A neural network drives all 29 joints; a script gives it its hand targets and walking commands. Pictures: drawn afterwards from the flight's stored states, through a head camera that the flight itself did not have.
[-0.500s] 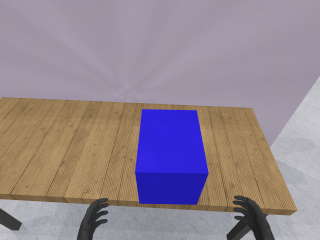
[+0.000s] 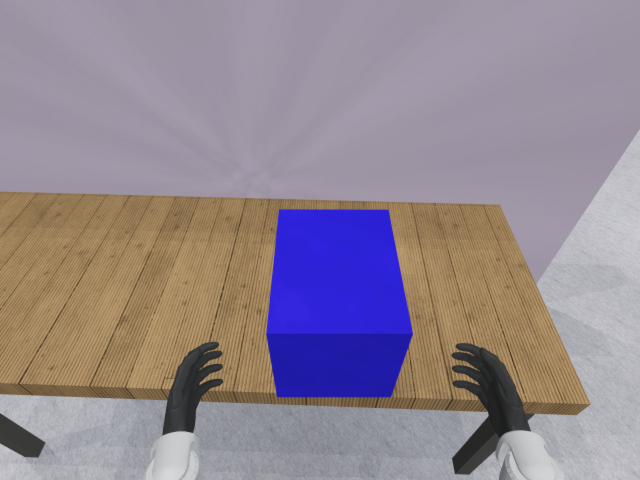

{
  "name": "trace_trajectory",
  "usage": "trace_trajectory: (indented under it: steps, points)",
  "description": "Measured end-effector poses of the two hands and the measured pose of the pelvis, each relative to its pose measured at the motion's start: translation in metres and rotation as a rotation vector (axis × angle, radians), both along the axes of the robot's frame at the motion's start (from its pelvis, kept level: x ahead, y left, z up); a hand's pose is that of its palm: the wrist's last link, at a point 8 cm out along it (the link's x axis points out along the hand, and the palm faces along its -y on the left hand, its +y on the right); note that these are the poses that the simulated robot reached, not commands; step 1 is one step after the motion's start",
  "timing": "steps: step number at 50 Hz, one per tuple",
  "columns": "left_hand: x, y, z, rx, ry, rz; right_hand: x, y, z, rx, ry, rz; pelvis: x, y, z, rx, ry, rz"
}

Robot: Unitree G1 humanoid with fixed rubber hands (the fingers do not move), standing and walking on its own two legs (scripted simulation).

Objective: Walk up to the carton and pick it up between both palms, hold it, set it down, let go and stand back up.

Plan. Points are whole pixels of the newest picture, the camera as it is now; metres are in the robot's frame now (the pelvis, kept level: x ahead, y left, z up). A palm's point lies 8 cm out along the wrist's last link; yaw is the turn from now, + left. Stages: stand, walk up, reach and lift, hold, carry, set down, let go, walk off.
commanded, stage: reach and lift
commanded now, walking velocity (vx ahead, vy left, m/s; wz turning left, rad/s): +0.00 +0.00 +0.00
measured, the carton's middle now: (333, 301) +0.43 +0.01 -0.08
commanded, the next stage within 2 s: none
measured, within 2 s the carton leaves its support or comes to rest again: neither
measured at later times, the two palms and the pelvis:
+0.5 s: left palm (194, 340) +0.30 +0.20 +0.01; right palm (491, 334) +0.31 -0.20 +0.01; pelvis +0.01 +0.00 +0.00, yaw -1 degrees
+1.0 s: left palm (199, 276) +0.37 +0.21 +0.05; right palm (473, 262) +0.40 -0.18 +0.07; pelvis -0.01 +0.00 +0.00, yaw -1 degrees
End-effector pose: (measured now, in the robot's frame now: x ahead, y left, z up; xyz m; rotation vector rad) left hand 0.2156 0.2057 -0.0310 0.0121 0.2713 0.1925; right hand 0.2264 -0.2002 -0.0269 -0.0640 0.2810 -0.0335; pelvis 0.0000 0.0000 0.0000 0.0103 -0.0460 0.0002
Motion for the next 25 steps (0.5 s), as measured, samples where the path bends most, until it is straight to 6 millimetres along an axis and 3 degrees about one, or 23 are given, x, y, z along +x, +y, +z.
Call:
trace_trajectory:
  steps: [18, 25]
  points:
    - [0.052, -0.003, 0.021, -0.017, -0.014, -0.009, 0.057, 0.005, 0.026, 0.005, -0.03, 0.011, 0.01, 0.003, 0.005, -0.01, 0.053, -0.014]
    - [0.084, -0.001, 0.036, -0.004, -0.026, -0.024, 0.088, 0.004, 0.042, 0.007, -0.036, 0.011, 0.008, 0.003, 0.005, -0.012, 0.088, -0.016]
